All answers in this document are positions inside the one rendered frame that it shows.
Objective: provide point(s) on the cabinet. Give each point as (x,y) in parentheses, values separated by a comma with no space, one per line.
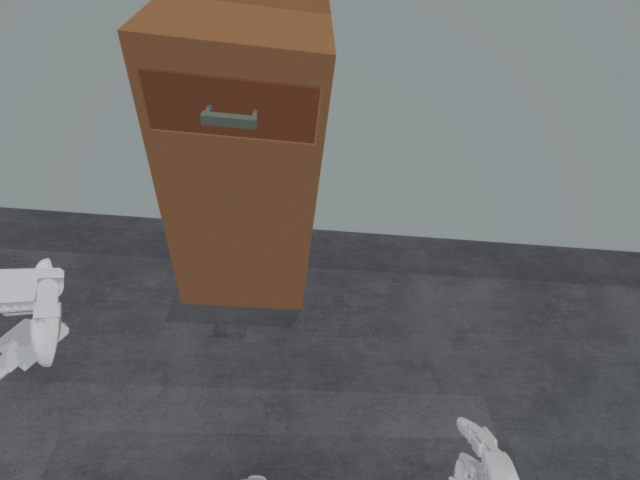
(237,212)

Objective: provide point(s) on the handle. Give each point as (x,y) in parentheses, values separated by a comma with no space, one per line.
(228,119)

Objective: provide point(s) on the robot left hand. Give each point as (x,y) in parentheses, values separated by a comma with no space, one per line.
(31,291)

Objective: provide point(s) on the drawer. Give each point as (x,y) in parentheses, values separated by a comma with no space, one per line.
(175,100)

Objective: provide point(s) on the robot right hand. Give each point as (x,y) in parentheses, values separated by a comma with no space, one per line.
(495,464)

